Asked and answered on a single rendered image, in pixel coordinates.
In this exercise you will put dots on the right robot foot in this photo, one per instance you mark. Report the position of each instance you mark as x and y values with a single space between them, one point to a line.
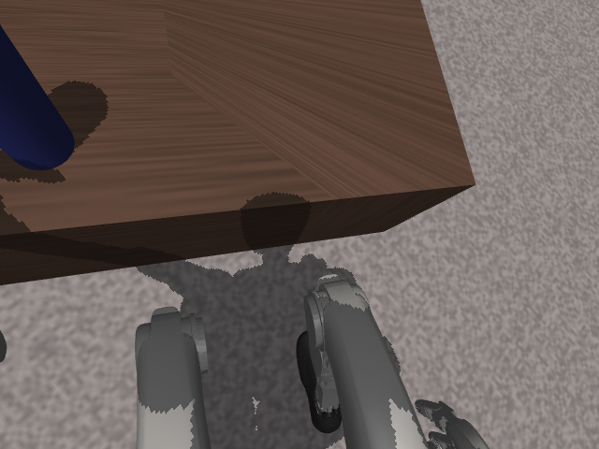
324 422

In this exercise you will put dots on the bottle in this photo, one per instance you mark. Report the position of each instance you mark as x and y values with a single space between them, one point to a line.
32 132

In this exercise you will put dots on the right robot hand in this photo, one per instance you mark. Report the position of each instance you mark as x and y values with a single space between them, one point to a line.
460 434

